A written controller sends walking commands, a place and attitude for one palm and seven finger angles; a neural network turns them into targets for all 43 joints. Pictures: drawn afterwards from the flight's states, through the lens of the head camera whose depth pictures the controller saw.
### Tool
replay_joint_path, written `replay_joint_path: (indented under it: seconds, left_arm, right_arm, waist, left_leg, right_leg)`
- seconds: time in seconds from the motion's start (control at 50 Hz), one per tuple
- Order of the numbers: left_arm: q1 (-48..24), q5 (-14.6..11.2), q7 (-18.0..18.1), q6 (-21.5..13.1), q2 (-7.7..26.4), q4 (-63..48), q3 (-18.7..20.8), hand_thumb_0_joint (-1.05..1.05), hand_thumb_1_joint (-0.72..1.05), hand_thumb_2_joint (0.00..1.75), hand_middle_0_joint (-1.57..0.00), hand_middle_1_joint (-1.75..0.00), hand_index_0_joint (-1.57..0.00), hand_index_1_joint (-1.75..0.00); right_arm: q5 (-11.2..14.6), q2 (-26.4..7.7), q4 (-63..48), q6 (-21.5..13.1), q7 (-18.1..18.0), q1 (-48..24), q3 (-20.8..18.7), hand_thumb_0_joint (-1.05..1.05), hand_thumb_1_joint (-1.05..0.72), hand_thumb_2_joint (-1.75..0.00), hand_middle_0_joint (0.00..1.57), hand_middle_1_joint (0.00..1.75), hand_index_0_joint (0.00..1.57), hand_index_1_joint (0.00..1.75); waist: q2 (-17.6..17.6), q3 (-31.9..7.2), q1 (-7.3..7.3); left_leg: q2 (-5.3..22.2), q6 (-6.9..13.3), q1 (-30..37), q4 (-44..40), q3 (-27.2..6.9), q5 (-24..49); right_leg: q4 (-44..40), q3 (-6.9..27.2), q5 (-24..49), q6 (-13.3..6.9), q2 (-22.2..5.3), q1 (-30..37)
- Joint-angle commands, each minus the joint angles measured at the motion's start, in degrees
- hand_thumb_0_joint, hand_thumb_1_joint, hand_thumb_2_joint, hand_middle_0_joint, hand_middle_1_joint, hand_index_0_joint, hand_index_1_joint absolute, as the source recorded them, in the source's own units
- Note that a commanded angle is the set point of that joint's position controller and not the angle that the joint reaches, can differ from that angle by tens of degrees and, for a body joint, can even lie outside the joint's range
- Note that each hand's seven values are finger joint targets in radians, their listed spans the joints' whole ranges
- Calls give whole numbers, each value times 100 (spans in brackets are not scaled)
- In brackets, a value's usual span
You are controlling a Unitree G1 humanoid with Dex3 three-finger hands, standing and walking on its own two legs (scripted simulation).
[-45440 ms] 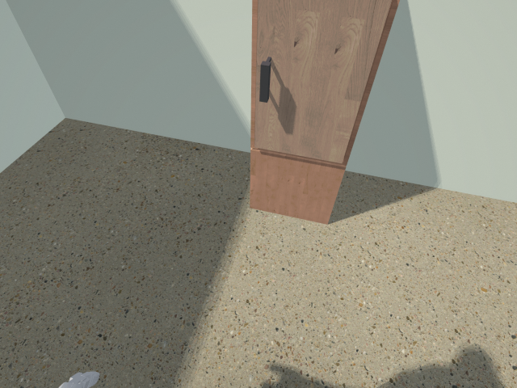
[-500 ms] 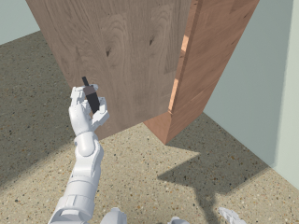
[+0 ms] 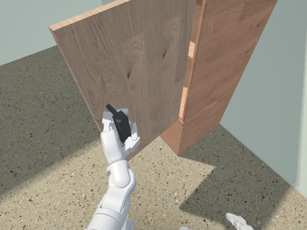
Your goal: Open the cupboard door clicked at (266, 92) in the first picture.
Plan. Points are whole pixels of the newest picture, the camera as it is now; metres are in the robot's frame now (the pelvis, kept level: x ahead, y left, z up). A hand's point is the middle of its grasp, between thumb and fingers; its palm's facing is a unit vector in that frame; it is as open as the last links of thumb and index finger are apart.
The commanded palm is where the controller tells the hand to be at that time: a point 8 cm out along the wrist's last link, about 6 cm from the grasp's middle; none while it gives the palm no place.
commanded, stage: open thumb and fingers to let go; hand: left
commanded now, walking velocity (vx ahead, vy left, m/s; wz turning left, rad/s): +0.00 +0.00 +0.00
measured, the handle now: (118, 124) +0.39 +0.11 +0.04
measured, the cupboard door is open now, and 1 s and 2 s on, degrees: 96 96 97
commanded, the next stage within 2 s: slide the hand sideways off the handle in 0.78 s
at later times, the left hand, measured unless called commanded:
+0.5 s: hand (131, 135) +0.35 +0.07 +0.05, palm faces +0.34 -0.94 +0.00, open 12.9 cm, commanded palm +0.31 +0.12 +0.04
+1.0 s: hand (128, 142) +0.33 +0.08 +0.04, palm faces +0.03 -1.00 -0.09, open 15.6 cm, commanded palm +0.31 +0.11 +0.04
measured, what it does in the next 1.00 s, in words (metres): stands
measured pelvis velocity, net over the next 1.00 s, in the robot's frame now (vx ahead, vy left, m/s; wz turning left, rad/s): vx -0.03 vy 0.03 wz -0.01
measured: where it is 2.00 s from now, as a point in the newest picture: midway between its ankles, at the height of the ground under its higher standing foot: outside the picture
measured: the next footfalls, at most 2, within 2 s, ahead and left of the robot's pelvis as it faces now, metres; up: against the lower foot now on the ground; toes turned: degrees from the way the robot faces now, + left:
none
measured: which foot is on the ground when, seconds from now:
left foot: down 0.00-1.00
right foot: down 0.00-1.00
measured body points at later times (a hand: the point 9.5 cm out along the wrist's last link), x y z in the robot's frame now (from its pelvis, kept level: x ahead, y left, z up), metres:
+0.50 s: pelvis -0.02 +0.01 -0.01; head +0.04 +0.00 +0.44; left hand +0.33 +0.12 +0.05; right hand +0.11 -0.22 -0.13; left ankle +0.04 +0.16 -0.66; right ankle -0.04 -0.08 -0.66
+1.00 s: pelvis -0.03 +0.03 -0.01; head +0.04 +0.03 +0.44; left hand +0.32 +0.13 +0.05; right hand +0.10 -0.20 -0.13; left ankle +0.04 +0.16 -0.66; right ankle -0.04 -0.08 -0.66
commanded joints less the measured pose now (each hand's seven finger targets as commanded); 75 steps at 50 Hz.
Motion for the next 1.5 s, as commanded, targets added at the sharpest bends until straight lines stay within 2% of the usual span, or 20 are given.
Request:
replay_joint_path:
  seconds: [0.0, 0.12, 0.34, 0.38, 0.44, 0.54, 0.74, 0.82, 0.86, 0.88, 0.9, 0.92, 0.96, 1.0, 1.06, 1.12, 1.14, 1.16, 1.24, 1.48]
  left_arm:
    - [-1988, 78, 59, -353, 293, -642, 231, 0, 69, 81, -38, -133, -38, -133]
    - [-2117, -281, -127, -454, 249, -502, 280, 0, 27, 63, -35, -128, -35, -128]
    - [-2452, -73, -6, -635, 200, -246, 232, 0, -50, 30, -30, -120, -30, -120]
    - [-2581, -67, 28, -626, 73, -236, 114, 0, -50, 30, -30, -120, -30, -120]
    - [-2614, -74, 86, -578, 202, -90, 251, 0, -50, 30, -27, -105, -27, -105]
    - [-2688, -37, 175, -564, 251, -49, 342, 0, -50, 30, -23, -80, -23, -80]
    - [-2720, -31, 313, -432, 11, -34, 255, 0, -50, 30, -15, -30, -15, -30]
    - [-2881, -67, 380, -359, -234, -14, 80, 0, -50, 30, -15, -30, -15, -30]
    - [-3005, -28, 426, -364, -118, -58, 168, 0, -50, 30, -15, -30, -15, -30]
    - [-2677, 729, -805, -572, 299, -158, -1208, 0, -50, 30, -15, -30, -15, -30]
    - [-2919, 493, -1430, -839, 640, -410, -792, 0, -50, 30, -15, -30, -15, -30]
    - [-2921, 372, -1928, -987, 862, -605, -774, 0, -50, 30, -15, -30, -15, -30]
    - [-2926, -162, -2846, -1008, 636, -713, -1049, 0, -50, 30, -15, -30, -15, -30]
    - [-2696, -964, -3200, -799, 449, -562, -763, 0, -50, 30, -15, -30, -15, -30]
    - [-2465, -1432, -3098, -531, 315, -443, -474, 0, -50, 30, -15, -30, -15, -30]
    - [-1949, -1192, -2801, -615, 513, -635, -293, 0, -50, 30, -15, -30, -15, -30]
    - [-1788, -1014, -2719, -706, 787, -740, -131, 0, -50, 30, -15, -30, -15, -30]
    - [-1679, -865, -2681, -781, 659, -915, -307, 0, -50, 30, -15, -30, -15, -30]
    - [-1210, -690, -2678, -825, 708, -1165, -389, 0, -50, 30, -15, -30, -15, -30]
    - [-352, -1032, -2999, -676, 1228, -2302, -37, 0, -50, 30, -15, -30, -15, -30]
  right_arm:
    - [-2, -439, -584, -247, -175, -291, -139, 0, -90, -90, 20, 30, 20, 30]
    - [46, -451, -538, -259, -196, -287, -132, 0, -90, -90, 20, 30, 20, 30]
    - [-6, -483, -532, -304, -122, -226, -181, 0, -90, -90, 20, 30, 20, 30]
    - [1, -468, -544, -299, -115, -249, -158, 0, -90, -90, 20, 30, 20, 30]
    - [-17, -494, -524, -296, -151, -259, -157, 0, -90, -90, 20, 30, 20, 30]
    - [-29, -490, -496, -275, -175, -265, -153, 0, -90, -90, 20, 30, 20, 30]
    - [-32, -474, -537, -278, -138, -300, -129, 0, -90, -90, 20, 30, 20, 30]
    - [-27, -468, -512, -308, -110, -330, -110, 0, -90, -90, 20, 30, 20, 30]
    - [-36, -487, -493, -318, -120, -339, -124, 0, -90, -90, 20, 30, 20, 30]
    - [20, -687, -437, -212, -98, 2, -159, 0, -90, -90, 20, 30, 20, 30]
    - [78, -640, -588, -209, -116, 86, -205, 0, -90, -90, 20, 30, 20, 30]
    - [138, -687, -639, -190, -149, 47, -200, 0, -90, -90, 20, 30, 20, 30]
    - [318, -702, -757, -203, -173, 63, -174, 0, -90, -90, 20, 30, 20, 30]
    - [460, -725, -860, -237, -225, -22, -117, 0, -90, -90, 20, 30, 20, 30]
    - [526, -756, -914, -304, -232, -71, -77, 0, -90, -90, 20, 30, 20, 30]
    - [450, -764, -1003, -319, -133, -12, -115, 0, -90, -90, 20, 30, 20, 30]
    - [421, -799, -1042, -312, -100, 0, -131, 0, -90, -90, 20, 30, 20, 30]
    - [394, -755, -1096, -306, -45, -21, -140, 0, -90, -90, 20, 30, 20, 30]
    - [383, -773, -1251, -236, 48, -46, -167, 0, -90, -90, 20, 30, 20, 30]
    - [468, -699, -1409, -292, -202, -332, -75, 0, -90, -90, 20, 30, 20, 30]
  waist:
    - [-765, -1480, -157]
    - [-806, -1679, -106]
    - [-640, -1662, -143]
    - [-568, -1639, -162]
    - [-739, -1614, -164]
    - [-600, -1684, -107]
    - [-488, -1573, -86]
    - [-425, -1546, -160]
    - [-416, -1690, -151]
    - [-602, -1540, -657]
    - [-451, -1792, -479]
    - [-216, -2000, -423]
    - [156, -1969, -486]
    - [-124, -1589, -388]
    - [-352, -1291, -269]
    - [-539, -1413, -136]
    - [-440, -1493, -18]
    - [-211, -1573, -34]
    - [-235, -1516, -17]
    - [-342, -1380, 10]
  left_leg:
    - [-352, 367, 853, -145, 111, 1028]
    - [-367, 356, 897, -217, 110, 1101]
    - [-333, 384, 993, -176, 108, 1068]
    - [-332, 385, 1041, -198, 129, 1026]
    - [-322, 398, 967, -200, 105, 962]
    - [-303, 376, 1042, -256, 102, 987]
    - [-268, 335, 1137, -340, 76, 944]
    - [-255, 322, 1245, -363, 56, 890]
    - [-238, 314, 1282, -355, 31, 898]
    - [-240, 417, 1503, -265, 27, 959]
    - [-258, 444, 1516, -206, 17, 1095]
    - [-256, 438, 1733, -203, 12, 1151]
    - [-252, 413, 2175, -258, -61, 1102]
    - [-227, 383, 2118, -466, -123, 791]
    - [-227, 367, 1935, -617, -170, 621]
    - [-235, 389, 1812, -533, -121, 916]
    - [-239, 373, 1763, -508, -129, 1030]
    - [-235, 370, 1855, -465, -104, 1132]
    - [-224, 371, 1728, -414, -91, 1045]
    - [-251, 421, 1581, -325, 7, 1029]
  right_leg:
    - [-1259, 683, 3101, 431, -242, 611]
    - [-1281, 689, 3326, 463, -250, 841]
    - [-1147, 464, 2724, 347, -99, 394]
    - [-1150, 425, 2542, 324, -72, 293]
    - [-1178, 423, 2386, 319, -50, 277]
    - [-1117, 332, 2179, 263, 7, 222]
    - [-1058, 155, 1863, 198, 93, 52]
    - [-1027, 72, 1731, 192, 118, -111]
    - [-974, 66, 1702, 187, 118, -144]
    - [-987, 239, 2081, 203, 67, -317]
    - [-947, 256, 2331, 162, 16, -201]
    - [-911, 309, 2413, 150, 24, -193]
    - [-953, 238, 2179, 135, 42, -425]
    - [-1131, 122, 1775, 147, 110, -377]
    - [-1151, 2, 1554, 173, 137, -362]
    - [-1021, 2, 1773, 183, 122, -249]
    - [-911, 28, 1820, 148, 112, -207]
    - [-836, 23, 1898, 147, 100, -284]
    - [-775, 57, 1827, 129, 113, -282]
    - [-887, 202, 2095, 205, 81, 42]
